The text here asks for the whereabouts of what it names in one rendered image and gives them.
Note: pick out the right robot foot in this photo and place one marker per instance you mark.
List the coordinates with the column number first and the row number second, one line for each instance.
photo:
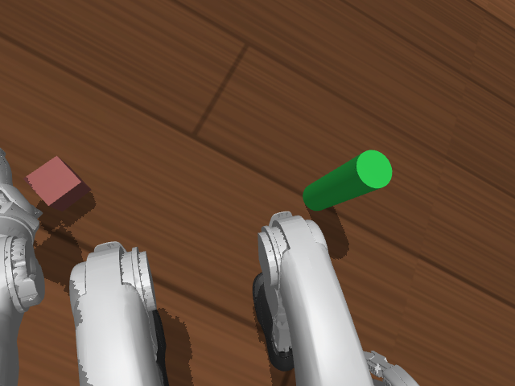
column 283, row 361

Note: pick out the right robot hand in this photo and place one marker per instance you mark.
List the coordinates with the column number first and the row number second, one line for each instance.
column 393, row 375

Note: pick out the left robot arm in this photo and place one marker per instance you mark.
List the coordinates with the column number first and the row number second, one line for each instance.
column 21, row 277

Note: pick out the left robot foot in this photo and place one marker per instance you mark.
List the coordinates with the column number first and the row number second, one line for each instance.
column 160, row 362

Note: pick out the left robot hand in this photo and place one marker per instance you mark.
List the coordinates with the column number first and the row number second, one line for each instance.
column 6, row 176

